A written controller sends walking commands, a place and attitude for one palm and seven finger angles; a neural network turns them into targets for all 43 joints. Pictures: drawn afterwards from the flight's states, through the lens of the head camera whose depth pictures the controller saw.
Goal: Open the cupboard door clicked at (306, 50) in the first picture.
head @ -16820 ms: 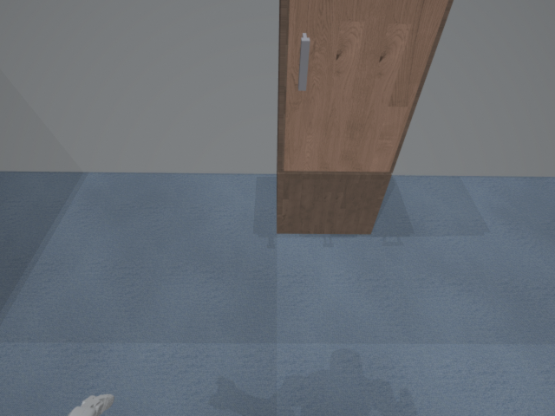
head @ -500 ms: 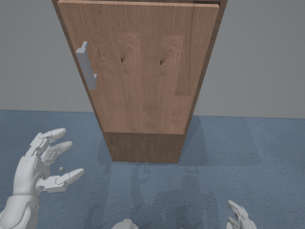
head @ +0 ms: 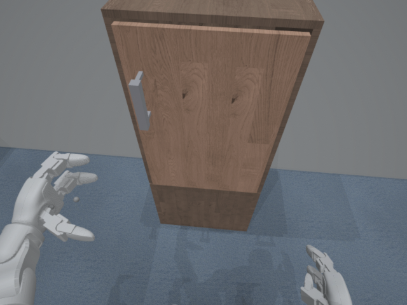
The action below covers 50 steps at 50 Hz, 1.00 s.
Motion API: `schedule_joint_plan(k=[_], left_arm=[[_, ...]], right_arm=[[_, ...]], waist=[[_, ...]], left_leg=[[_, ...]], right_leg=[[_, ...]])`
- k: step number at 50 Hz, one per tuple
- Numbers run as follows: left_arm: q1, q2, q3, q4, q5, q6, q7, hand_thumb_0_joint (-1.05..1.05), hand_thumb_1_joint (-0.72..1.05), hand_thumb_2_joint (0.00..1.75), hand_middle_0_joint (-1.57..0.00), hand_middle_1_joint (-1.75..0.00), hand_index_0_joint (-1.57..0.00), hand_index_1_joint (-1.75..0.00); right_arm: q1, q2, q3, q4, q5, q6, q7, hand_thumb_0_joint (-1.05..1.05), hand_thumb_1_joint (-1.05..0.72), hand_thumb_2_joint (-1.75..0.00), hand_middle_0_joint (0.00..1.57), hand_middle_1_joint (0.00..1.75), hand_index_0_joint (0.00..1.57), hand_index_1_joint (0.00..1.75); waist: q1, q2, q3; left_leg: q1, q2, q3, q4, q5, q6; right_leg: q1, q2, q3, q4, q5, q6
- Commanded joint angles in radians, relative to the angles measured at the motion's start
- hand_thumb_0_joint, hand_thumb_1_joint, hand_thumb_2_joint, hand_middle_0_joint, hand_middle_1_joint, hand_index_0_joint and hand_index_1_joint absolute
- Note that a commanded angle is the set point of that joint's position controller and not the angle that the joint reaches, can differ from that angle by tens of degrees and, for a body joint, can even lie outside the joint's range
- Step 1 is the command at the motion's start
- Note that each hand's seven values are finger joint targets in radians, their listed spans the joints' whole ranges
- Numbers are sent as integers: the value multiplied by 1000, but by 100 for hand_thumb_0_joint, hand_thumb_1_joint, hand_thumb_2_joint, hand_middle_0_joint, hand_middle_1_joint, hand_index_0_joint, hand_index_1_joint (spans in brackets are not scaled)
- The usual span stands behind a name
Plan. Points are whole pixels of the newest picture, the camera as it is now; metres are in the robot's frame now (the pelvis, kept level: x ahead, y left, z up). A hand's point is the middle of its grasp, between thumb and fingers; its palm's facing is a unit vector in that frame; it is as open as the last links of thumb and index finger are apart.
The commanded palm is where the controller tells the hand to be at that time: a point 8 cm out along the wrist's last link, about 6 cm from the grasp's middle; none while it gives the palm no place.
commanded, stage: raise the hand with hooked fingers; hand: left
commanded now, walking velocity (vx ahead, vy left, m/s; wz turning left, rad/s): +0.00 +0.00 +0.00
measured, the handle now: (142, 101) +0.54 +0.20 +0.09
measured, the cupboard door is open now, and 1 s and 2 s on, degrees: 0 0 0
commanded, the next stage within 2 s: move the hooked fingers beside the handle in 0.72 s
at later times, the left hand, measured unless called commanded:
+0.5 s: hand (72, 183) +0.29 +0.26 +0.11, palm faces +0.03 -1.00 -0.02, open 14.0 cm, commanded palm +0.26 +0.31 +0.11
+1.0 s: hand (78, 175) +0.31 +0.26 +0.11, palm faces +0.05 -1.00 -0.02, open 14.0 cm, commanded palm +0.29 +0.30 +0.11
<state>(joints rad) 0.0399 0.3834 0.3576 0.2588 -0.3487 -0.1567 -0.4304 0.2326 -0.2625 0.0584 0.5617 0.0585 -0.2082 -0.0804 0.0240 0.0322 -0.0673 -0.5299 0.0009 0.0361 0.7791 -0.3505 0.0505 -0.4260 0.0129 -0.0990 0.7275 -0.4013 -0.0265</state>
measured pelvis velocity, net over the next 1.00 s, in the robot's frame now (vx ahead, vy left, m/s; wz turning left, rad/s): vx -0.01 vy -0.02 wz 0.00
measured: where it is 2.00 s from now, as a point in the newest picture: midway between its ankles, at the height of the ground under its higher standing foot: outside the picture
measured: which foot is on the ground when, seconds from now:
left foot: down 0.00-1.00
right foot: down 0.00-1.00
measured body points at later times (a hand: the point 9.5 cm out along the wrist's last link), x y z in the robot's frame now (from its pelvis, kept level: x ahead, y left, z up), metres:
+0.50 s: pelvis -0.01 -0.01 +0.01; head +0.01 -0.01 +0.46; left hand +0.28 +0.32 +0.11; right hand +0.14 -0.26 -0.07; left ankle +0.03 +0.08 -0.71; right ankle -0.02 -0.10 -0.71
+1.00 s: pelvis -0.01 -0.02 +0.01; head +0.02 -0.02 +0.46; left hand +0.30 +0.31 +0.11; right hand +0.15 -0.26 -0.07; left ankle +0.03 +0.08 -0.71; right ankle -0.02 -0.10 -0.71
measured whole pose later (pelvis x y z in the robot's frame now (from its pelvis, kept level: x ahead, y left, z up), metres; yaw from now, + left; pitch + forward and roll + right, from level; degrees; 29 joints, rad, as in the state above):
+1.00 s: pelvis -0.01 -0.02 +0.01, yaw +0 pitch +4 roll -1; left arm -0.19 0.44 0.42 0.50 -0.32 -0.16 -0.48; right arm 0.26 -0.28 0.06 0.61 0.06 -0.21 -0.10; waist 0.01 0.03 -0.03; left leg -0.47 0.01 0.03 0.70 -0.30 0.03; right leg -0.38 0.02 -0.10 0.67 -0.37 -0.05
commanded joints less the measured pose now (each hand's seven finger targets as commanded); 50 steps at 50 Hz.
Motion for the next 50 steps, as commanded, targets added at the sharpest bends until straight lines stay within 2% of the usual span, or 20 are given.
schedule_joint_plan(k=[1,4,5,9,11,13,16,19,24,26,28,31,32,36,38,41,44,46,49,50], left_arm=[[-277,274,130,-233,-28,-68,-16,0,-50,30,-30,-120,-30,-120],[-321,309,163,-214,-33,-92,-6,0,-50,30,-30,-120,-30,-120],[-331,307,162,-187,-30,-90,-9,0,-50,30,-30,-120,-30,-120],[-351,304,149,-46,-31,-43,-50,0,-50,30,-30,-120,-30,-120],[-388,328,147,-39,-26,-19,-73,0,-50,30,-30,-120,-30,-120],[-356,294,121,-27,-28,-7,-91,0,-50,30,-30,-120,-30,-120],[-329,299,131,-49,-36,-18,-93,0,-50,30,-30,-120,-30,-120],[-350,338,177,-78,-42,-47,-67,0,-50,30,-30,-120,-30,-120],[-369,353,196,-77,-21,-75,-24,0,-50,30,-30,-120,-30,-120],[-380,337,177,-102,-14,-79,-26,0,-50,30,-30,-120,-30,-120],[-372,313,148,-97,-9,-76,-35,0,-50,30,-30,-120,-30,-120],[-370,314,148,-82,-15,-69,-46,0,-50,30,-30,-120,-30,-120],[-369,309,142,-79,-18,-68,-50,0,-50,30,-30,-120,-30,-120],[-367,322,166,-52,-29,-62,-53,0,-50,30,-30,-120,-30,-120],[-368,315,161,-57,-28,-64,-54,0,-50,30,-30,-120,-30,-120],[-357,311,159,-30,-30,-58,-56,0,-50,30,-30,-120,-30,-120],[-490,323,137,-15,-17,-62,-55,0,-50,30,-30,-120,-30,-120],[-516,339,145,11,-9,-70,-54,0,-50,30,-30,-120,-30,-120],[-623,331,106,30,4,-86,-54,0,-50,30,-30,-120,-30,-120],[-627,358,130,55,8,-89,-50,0,-50,30,-30,-120,-30,-120]], right_arm=[[-32,-147,-60,-127,-2,-48,-25,0,-90,-90,20,30,20,30],[-26,-150,-56,-115,-7,-49,-27,0,-90,-90,20,30,20,30],[-32,-147,-53,-114,-5,-48,-27,0,-90,-90,20,30,20,30],[-28,-157,-52,-102,3,-43,-35,0,-90,-90,20,30,20,30],[-31,-159,-53,-105,8,-44,-37,0,-90,-90,20,30,20,30],[-27,-159,-55,-112,9,-48,-34,0,-90,-90,20,30,20,30],[-20,-162,-60,-117,6,-53,-21,0,-90,-90,20,30,20,30],[-21,-163,-61,-118,0,-54,-15,0,-90,-90,20,30,20,30],[-19,-161,-62,-113,-3,-51,-17,0,-90,-90,20,30,20,30],[-21,-155,-62,-114,-1,-55,-19,0,-90,-90,20,30,20,30],[-22,-154,-61,-112,1,-57,-23,0,-90,-90,20,30,20,30],[-19,-157,-62,-109,2,-58,-28,0,-90,-90,20,30,20,30],[-23,-158,-61,-108,3,-60,-29,0,-90,-90,20,30,20,30],[-22,-159,-59,-103,2,-62,-32,0,-90,-90,20,30,20,30],[-24,-156,-60,-103,3,-64,-31,0,-90,-90,20,30,20,30],[-21,-157,-61,-103,2,-62,-28,0,-90,-90,20,30,20,30],[-17,-160,-57,-88,3,-55,-33,0,-90,-90,20,30,20,30],[-10,-161,-59,-83,3,-52,-37,0,-90,-90,20,30,20,30],[-3,-162,-56,-69,3,-50,-41,0,-90,-90,20,30,20,30],[4,-162,-58,-65,3,-48,-41,0,-90,-90,20,30,20,30]], waist=[[-15,74,-218],[-14,49,-212],[-15,68,-193],[-17,40,-148],[-18,76,-165],[-16,56,-183],[-10,21,-193],[0,29,-179],[-6,42,-161],[-9,96,-186],[-18,110,-173],[-23,47,-170],[-22,63,-162],[-16,31,-167],[-15,53,-172],[-15,6,-172],[-40,31,-147],[-44,29,-170],[-61,59,-178],[-56,49,-192]], left_leg=[[262,11,-92,-142,268,-26],[274,14,-98,-156,259,-28],[265,11,-97,-165,242,-28],[241,9,-91,-183,194,-21],[259,6,-88,-190,193,-19],[267,6,-88,-187,219,-17],[265,5,-83,-181,248,-14],[259,5,-84,-187,226,-17],[249,6,-77,-199,166,-13],[269,4,-73,-198,181,-12],[270,4,-70,-197,176,-12],[260,6,-73,-194,169,-9],[263,5,-74,-196,174,-10],[250,2,-70,-189,188,-10],[264,2,-70,-190,198,-11],[247,0,-66,-179,208,-8],[240,1,-65,-170,188,-10],[243,0,-65,-170,178,-8],[255,0,-66,-159,179,-8],[251,0,-71,-162,176,-8]], right_leg=[[14,24,41,-116,273,-7],[24,30,42,-128,260,-8],[23,27,45,-135,249,-8],[30,20,51,-165,222,-7],[33,13,57,-176,225,-6],[43,12,54,-175,250,-5],[51,15,58,-172,284,-2],[47,19,60,-173,252,-7],[39,15,70,-184,187,-2],[49,10,74,-182,207,-2],[43,10,73,-187,205,-2],[44,12,75,-191,204,3],[41,12,74,-191,210,2],[53,10,79,-188,235,5],[47,10,75,-186,242,5],[55,7,84,-182,266,10],[23,7,88,-181,244,10],[23,5,91,-184,230,12],[10,4,96,-179,228,8],[13,5,94,-179,224,8]])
